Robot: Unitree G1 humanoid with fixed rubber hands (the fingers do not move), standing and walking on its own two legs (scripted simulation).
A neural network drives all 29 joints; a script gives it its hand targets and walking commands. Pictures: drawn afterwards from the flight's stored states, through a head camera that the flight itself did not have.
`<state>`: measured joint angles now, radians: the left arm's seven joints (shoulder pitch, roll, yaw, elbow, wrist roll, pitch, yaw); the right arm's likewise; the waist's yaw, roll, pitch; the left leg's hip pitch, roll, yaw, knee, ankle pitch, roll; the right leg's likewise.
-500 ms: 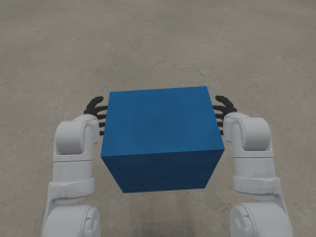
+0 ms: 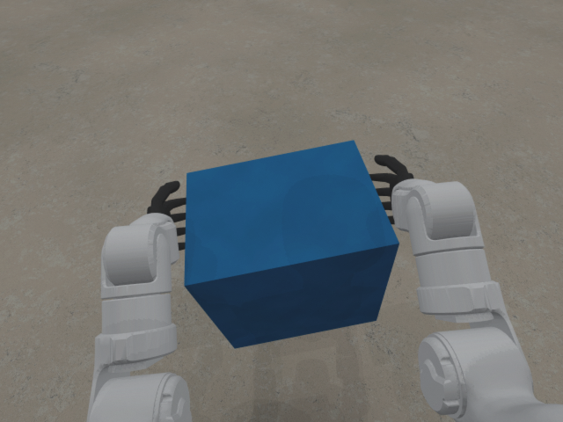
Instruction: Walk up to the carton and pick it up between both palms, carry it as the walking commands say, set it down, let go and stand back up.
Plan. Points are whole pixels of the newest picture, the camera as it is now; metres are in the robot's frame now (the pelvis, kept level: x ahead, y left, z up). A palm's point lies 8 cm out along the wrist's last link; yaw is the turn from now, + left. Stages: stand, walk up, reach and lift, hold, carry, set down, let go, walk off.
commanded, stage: carry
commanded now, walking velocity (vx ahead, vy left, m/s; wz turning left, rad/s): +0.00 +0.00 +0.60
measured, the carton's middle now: (289, 253) +0.36 -0.02 +0.04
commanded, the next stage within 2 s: none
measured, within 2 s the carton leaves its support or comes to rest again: neither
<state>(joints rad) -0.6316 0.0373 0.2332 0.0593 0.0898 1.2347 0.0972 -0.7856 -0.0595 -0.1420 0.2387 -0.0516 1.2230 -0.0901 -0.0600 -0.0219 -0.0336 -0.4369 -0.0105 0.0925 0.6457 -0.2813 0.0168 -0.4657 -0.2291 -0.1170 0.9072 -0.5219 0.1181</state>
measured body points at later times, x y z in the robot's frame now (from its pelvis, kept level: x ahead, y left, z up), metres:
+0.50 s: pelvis -0.09 +0.01 +0.00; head -0.07 +0.01 +0.45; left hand +0.21 +0.27 +0.12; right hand +0.32 -0.03 +0.13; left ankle -0.10 +0.11 -0.72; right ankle +0.01 -0.13 -0.71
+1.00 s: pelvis -0.17 -0.04 +0.02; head -0.14 -0.05 +0.47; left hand +0.03 +0.29 +0.13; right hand +0.22 +0.03 +0.12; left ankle -0.20 +0.08 -0.67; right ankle -0.10 -0.14 -0.72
